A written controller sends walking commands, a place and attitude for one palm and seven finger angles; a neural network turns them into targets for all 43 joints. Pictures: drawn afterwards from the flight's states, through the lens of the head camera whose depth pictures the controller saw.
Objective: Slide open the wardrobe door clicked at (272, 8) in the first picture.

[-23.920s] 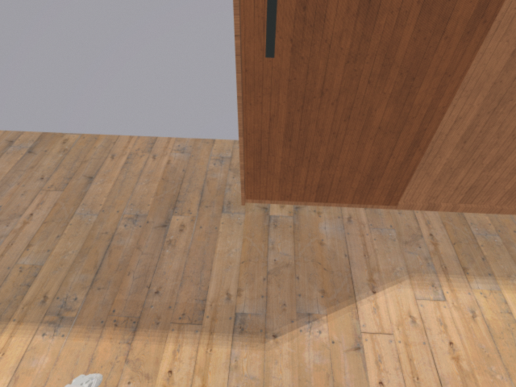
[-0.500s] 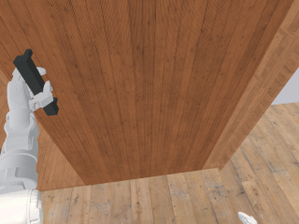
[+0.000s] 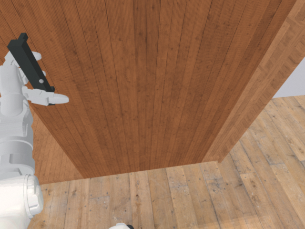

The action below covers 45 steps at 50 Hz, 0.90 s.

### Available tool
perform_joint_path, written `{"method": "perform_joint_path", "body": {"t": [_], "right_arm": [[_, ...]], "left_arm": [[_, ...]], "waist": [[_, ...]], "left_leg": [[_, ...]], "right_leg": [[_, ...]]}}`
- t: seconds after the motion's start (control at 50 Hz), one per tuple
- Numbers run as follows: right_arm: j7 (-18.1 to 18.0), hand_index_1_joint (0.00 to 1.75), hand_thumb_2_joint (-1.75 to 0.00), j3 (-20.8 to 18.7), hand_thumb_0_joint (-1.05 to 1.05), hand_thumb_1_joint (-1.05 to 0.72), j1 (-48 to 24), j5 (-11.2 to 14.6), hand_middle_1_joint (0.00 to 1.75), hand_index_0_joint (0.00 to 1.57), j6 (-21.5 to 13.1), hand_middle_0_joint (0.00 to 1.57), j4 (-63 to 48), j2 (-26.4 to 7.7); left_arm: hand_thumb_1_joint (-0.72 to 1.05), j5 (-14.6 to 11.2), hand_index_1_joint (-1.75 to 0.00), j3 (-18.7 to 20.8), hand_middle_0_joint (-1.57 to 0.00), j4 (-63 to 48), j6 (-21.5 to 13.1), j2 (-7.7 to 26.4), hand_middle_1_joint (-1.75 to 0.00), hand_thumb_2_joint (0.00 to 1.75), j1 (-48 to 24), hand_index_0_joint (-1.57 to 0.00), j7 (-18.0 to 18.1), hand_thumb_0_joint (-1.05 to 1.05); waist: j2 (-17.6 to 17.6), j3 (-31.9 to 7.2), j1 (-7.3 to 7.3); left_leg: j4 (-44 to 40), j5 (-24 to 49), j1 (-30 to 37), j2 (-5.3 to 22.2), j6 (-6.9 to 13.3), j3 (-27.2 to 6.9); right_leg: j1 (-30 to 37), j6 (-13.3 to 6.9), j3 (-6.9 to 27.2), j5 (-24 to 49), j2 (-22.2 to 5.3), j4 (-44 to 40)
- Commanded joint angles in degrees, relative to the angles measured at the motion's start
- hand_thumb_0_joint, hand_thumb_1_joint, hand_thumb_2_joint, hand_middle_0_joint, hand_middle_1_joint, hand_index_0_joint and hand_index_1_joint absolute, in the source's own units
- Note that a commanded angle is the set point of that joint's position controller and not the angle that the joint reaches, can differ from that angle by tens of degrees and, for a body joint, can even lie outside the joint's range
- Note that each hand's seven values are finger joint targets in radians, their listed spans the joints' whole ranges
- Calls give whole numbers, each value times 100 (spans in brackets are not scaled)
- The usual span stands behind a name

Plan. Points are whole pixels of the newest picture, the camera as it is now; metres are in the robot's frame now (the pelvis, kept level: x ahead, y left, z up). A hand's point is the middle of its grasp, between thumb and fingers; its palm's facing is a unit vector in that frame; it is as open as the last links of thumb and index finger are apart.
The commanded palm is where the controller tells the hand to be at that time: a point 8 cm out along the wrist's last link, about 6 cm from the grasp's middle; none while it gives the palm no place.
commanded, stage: loosen the grip on the handle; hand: left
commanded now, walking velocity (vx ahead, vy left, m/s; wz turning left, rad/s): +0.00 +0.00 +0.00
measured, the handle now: (38, 71) +0.47 +0.32 +0.15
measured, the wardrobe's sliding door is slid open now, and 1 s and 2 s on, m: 0.60 0.60 0.60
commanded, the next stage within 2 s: slip the hand off the handle in 0.08 s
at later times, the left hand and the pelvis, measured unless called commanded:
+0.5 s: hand (21, 84) +0.41 +0.33 +0.16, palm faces +0.44 -0.87 -0.21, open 14.6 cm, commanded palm +0.37 +0.36 +0.16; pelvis +0.02 +0.01 +0.00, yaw +1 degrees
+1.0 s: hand (2, 98) +0.37 +0.35 +0.16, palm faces +0.42 -0.88 -0.20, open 14.7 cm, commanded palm +0.31 +0.39 +0.16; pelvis +0.02 +0.01 +0.00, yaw +0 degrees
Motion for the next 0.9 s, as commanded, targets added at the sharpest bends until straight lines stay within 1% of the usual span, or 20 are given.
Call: {"method": "perform_joint_path", "body": {"t": [0.0,0.06,0.08,0.14,0.16,0.2,0.22,0.28,0.36,0.46,0.5,0.52,0.56,0.58,0.66,0.72,0.78,0.82,0.86,0.88], "right_arm": [[-144,30,-90,-305,0,-90,-222,39,30,20,-277,20,-745,-903],[-161,30,-90,-310,0,-90,-251,41,30,20,-280,20,-775,-875],[-144,30,-90,-308,0,-90,-238,22,30,20,-285,20,-790,-863],[-116,30,-90,-306,0,-90,-318,27,30,20,-294,20,-856,-823],[-150,30,-90,-302,0,-90,-257,13,30,20,-271,20,-779,-868],[-147,30,-90,-288,0,-90,-288,19,30,20,-222,20,-864,-856],[-153,30,-90,-270,0,-90,-328,23,30,20,-207,20,-890,-828],[-172,30,-90,-256,0,-90,-343,22,30,20,-188,20,-922,-821],[-202,30,-90,-241,0,-90,-362,59,30,20,-186,20,-926,-835],[-243,30,-90,-214,0,-90,-319,95,30,20,-151,20,-882,-880],[-223,30,-90,-230,0,-90,-277,81,30,20,-152,20,-890,-885],[-218,30,-90,-220,0,-90,-301,85,30,20,-157,20,-884,-875],[-232,30,-90,-222,0,-90,-243,77,30,20,-146,20,-846,-922],[-218,30,-90,-212,0,-90,-237,67,30,20,-141,20,-840,-913],[-214,30,-90,-232,0,-90,-202,69,30,20,-93,20,-903,-961],[-200,30,-90,-235,0,-90,-146,87,30,20,-44,20,-939,-960],[-174,30,-90,-269,0,-90,-139,92,30,20,-48,20,-1051,-925],[-149,30,-90,-282,0,-90,-202,120,30,20,-53,20,-1128,-892],[-169,30,-90,-280,0,-90,-263,161,30,20,-70,20,-1148,-892],[-170,30,-90,-290,0,-90,-266,161,30,20,-85,20,-1129,-917]], "left_arm": [[-55,-264,-115,385,-25,-1686,-179,1593,-115,20,-2059,-25,63,0],[-55,-229,-115,378,-25,-2021,-56,1558,-115,20,-1940,-25,120,0],[-55,-218,-115,343,-25,-2320,-39,1506,-115,20,-1968,-25,153,0],[-55,-255,-115,272,-25,-2582,124,1238,-115,20,-1589,-25,234,0],[-55,-226,-115,518,-25,-2324,155,1521,-115,20,-1516,-25,280,0],[-55,-188,-115,676,-25,-2402,214,1723,-115,20,-1323,-25,245,0],[-55,-176,-115,534,-25,-2408,248,1583,-115,20,-1392,-25,214,0],[-55,-139,-115,481,-25,-2636,199,1632,-115,20,-1657,-25,156,0],[-55,-230,-115,401,-25,-2376,188,1520,-115,20,-1460,-25,-22,0],[-55,-236,-115,341,-25,-2017,222,1707,-115,20,-1885,-25,-210,0],[-55,-239,-115,377,-25,-2076,128,1737,-115,20,-1861,-25,-258,0],[-55,-257,-115,315,-25,-2110,74,1683,-115,20,-1928,-25,-278,0],[-55,-271,-115,563,-25,-1969,-29,1995,-115,20,-1894,-25,-294,0],[-55,-273,-115,594,-25,-1915,-53,2035,-115,20,-1885,-25,-323,0],[-55,-326,-115,1078,-25,-1669,-96,2558,-115,20,-1458,-25,-480,0],[-55,-328,-115,1212,-25,-1573,-118,2747,-115,20,-1340,-25,-665,0],[-55,-421,-115,1103,-25,-2004,-237,2520,-115,20,-1015,-25,-833,0],[-55,-547,-115,1018,-25,-2276,-226,2244,-115,20,-463,-25,-919,0],[-55,-722,-115,1069,-25,-2300,-146,2122,-115,20,-87,-25,-958,0],[-55,-800,-115,1214,-25,-2427,-102,2215,-115,20,-51,-25,-956,0]], "waist": [[270,-1656,124],[414,-1666,133],[586,-1871,156],[500,-1828,166],[220,-1673,138],[360,-1790,228],[401,-1719,176],[582,-1821,129],[449,-1634,78],[512,-1453,-33],[599,-1779,38],[658,-1724,25],[538,-1702,20],[656,-1754,79],[498,-1763,210],[524,-1721,180],[780,-1980,251],[853,-1929,286],[548,-1619,301],[457,-1685,329]], "left_leg": [[-216,206,2547,-63,148,-509],[-209,434,2691,-43,144,-540],[-214,593,2878,-54,124,-564],[-228,754,3025,-16,94,-605],[-199,764,2846,-8,123,-613],[-219,858,2774,-37,100,-559],[-226,810,2802,-32,89,-562],[-197,859,3017,-15,89,-621],[-195,707,2975,-12,101,-673],[-207,372,2865,-25,108,-755],[-201,547,3098,-20,76,-815],[-196,528,3115,-20,71,-816],[-157,508,2990,-22,106,-818],[-161,511,2955,-46,92,-787],[-81,609,2595,-83,136,-659],[-40,706,2493,-97,146,-574],[13,905,2734,-107,157,-557],[-6,959,2874,-83,141,-598],[-32,764,2628,-84,175,-568],[-71,729,2582,-105,174,-560]], "right_leg": [[-854,169,400,1305,-83,-902],[-822,154,346,1454,-90,-857],[-813,143,325,1537,-65,-816],[-846,141,266,1604,-53,-791],[-770,147,281,1684,-61,-818],[-635,151,306,1798,-72,-757],[-701,153,285,1738,-74,-761],[-791,128,298,1671,-52,-776],[-886,129,289,1543,-56,-835],[-1064,125,307,1324,-84,-888],[-1060,98,282,1347,-58,-823],[-1106,95,278,1325,-56,-823],[-1049,99,287,1333,-53,-833],[-1019,99,308,1342,-45,-817],[-760,120,333,1541,-60,-783],[-792,157,346,1709,-41,-729],[-788,146,349,1841,8,-702],[-875,129,306,1769,34,-704],[-813,150,304,1700,22,-795],[-751,176,313,1760,22,-793]]}}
